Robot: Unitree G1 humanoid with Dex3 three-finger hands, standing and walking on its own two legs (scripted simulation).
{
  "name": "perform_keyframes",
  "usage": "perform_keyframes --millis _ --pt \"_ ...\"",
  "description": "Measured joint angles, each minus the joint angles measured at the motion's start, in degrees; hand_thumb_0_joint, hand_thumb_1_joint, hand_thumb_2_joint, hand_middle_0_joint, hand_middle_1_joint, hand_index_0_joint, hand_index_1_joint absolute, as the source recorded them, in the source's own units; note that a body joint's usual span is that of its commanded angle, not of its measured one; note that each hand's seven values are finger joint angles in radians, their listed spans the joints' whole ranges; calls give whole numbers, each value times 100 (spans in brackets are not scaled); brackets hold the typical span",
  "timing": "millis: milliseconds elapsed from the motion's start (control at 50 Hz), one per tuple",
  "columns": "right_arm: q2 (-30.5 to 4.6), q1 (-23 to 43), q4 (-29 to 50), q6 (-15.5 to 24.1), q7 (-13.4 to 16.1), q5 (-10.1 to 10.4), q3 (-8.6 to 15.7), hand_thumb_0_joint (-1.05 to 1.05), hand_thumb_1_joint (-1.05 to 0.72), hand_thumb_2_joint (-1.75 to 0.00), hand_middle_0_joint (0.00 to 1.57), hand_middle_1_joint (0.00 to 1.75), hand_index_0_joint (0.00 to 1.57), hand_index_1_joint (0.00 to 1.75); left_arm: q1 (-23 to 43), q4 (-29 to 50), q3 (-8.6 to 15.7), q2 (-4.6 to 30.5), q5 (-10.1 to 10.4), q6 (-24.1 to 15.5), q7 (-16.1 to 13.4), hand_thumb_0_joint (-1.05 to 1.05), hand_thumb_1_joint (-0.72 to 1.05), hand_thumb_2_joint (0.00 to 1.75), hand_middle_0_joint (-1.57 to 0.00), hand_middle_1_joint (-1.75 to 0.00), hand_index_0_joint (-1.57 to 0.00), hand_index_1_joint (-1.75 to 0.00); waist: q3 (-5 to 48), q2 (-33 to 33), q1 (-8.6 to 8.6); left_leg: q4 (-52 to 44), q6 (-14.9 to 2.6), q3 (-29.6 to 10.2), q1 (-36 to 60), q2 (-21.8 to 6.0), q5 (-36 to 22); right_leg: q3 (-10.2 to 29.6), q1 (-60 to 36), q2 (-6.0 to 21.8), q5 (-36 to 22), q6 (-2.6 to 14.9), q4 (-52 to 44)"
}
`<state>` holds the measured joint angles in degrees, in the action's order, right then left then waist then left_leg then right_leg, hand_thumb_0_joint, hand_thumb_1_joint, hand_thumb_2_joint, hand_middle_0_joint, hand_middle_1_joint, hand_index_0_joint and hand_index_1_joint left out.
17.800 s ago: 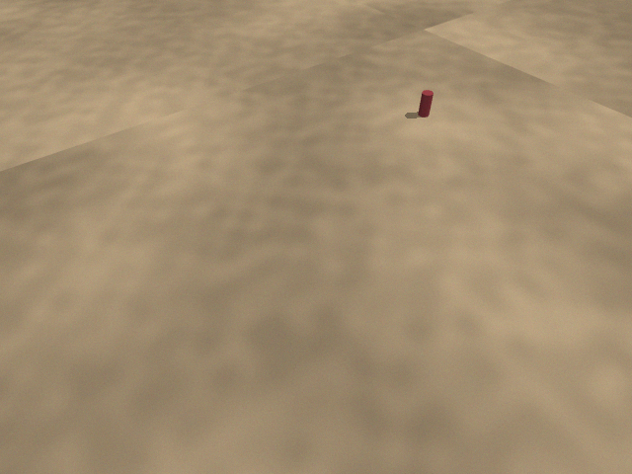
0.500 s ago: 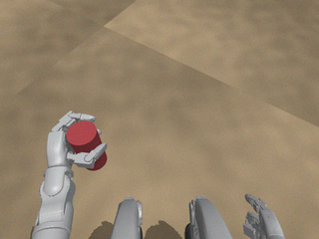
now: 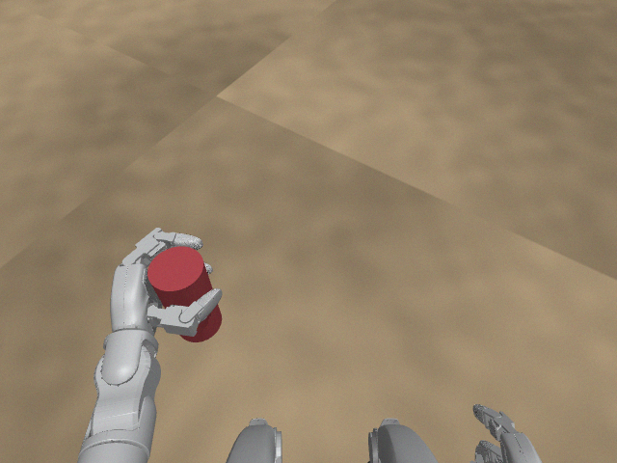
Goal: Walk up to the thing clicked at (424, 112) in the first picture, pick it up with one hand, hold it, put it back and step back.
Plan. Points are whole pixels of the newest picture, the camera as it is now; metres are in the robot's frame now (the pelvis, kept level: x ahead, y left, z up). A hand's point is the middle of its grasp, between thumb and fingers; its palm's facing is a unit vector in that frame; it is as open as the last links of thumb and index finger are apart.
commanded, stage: lift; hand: left
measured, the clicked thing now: (189, 297) +0.34 +0.18 +0.00
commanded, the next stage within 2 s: hold in 0.58 s
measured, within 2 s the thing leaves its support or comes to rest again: neither
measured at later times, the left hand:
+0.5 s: hand (186, 267) +0.35 +0.17 +0.06, palm faces +0.09 -1.00 -0.01, open 9.2 cm
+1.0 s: hand (181, 257) +0.35 +0.17 +0.08, palm faces +0.10 -0.99 -0.02, open 9.2 cm
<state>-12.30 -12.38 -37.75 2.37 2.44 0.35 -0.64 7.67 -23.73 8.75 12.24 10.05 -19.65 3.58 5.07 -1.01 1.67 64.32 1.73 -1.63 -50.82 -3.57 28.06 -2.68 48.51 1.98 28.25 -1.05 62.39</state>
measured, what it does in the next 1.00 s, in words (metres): stands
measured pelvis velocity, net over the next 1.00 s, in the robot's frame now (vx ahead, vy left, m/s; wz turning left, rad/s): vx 0.02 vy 0.00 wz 0.00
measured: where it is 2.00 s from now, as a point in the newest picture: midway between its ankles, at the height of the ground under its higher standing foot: outside the picture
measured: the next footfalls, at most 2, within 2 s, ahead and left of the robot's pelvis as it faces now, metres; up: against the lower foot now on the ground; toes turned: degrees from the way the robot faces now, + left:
none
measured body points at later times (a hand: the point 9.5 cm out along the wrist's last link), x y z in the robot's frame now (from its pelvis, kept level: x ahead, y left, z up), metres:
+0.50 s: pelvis +0.01 +0.00 +0.03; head +0.08 +0.00 +0.48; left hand +0.34 +0.22 +0.06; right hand +0.14 -0.25 -0.08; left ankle +0.03 +0.13 -0.66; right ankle +0.02 -0.13 -0.66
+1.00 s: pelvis +0.02 +0.00 +0.04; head +0.07 +0.01 +0.49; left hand +0.34 +0.22 +0.08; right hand +0.14 -0.24 -0.07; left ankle +0.03 +0.13 -0.66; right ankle +0.02 -0.13 -0.66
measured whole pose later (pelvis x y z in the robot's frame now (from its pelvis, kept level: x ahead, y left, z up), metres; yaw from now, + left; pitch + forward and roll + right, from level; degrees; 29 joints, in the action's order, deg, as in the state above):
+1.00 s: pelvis +0.02 +0.00 +0.04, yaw +0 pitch +7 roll -1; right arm -11.8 -13.4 -38.3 0.1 2.8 -0.2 -0.1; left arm 7.2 -25.5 7.9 10.8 9.1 -20.2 2.4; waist 1.6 -0.5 1.6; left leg 50.2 1.6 -0.3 -33.2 -3.5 24.3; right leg -2.1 31.2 1.8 24.2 -1.3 48.2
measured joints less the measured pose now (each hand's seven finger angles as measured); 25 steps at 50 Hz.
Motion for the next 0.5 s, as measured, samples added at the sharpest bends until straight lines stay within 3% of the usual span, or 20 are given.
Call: perform_keyframes --millis 240,500 --pt "0 27 7 -78 64 -54 13 1 -90 -90 20 30 20 30 -17 -167 -2 -73 -77 -52 -27 2 -27 110 -81 -102 -75 -104 -118 47 24 -571 37 21 659 -9 -175 -12 -632 -17 -151 32 -524" --pt "-5 -25 -53 -127 78 -41 48 0 -90 -90 20 30 20 30 16 -271 -10 -76 -17 -103 59 2 -27 110 -81 -102 -75 -104 -214 51 19 -977 30 61 1178 -10 -271 3 -1146 -26 -264 21 -944"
